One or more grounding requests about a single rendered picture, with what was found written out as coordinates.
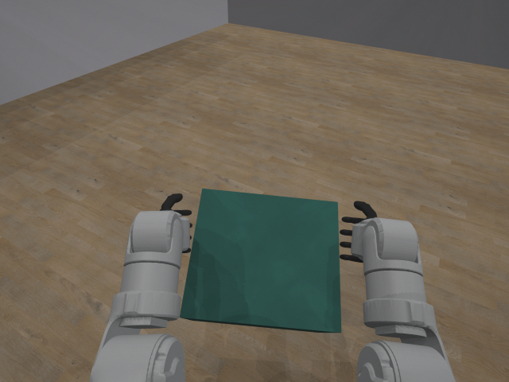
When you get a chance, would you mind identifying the carton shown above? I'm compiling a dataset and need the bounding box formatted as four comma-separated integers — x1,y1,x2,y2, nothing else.
180,189,341,333

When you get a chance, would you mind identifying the left robot upper arm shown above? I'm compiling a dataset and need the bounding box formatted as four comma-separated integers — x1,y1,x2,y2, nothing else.
91,333,185,382

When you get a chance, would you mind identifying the left robot hand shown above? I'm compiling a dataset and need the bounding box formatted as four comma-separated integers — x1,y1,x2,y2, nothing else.
159,193,192,253

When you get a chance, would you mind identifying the right robot hand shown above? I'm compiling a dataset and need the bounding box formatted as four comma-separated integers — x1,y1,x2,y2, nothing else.
340,201,377,263

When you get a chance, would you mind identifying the right robot upper arm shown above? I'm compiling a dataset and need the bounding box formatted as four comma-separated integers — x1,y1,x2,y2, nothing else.
357,340,455,382

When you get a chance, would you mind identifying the left robot forearm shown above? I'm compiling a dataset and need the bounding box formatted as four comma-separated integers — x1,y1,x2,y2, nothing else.
90,210,190,382

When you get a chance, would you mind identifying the right robot forearm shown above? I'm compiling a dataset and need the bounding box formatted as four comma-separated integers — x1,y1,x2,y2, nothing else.
351,217,456,382

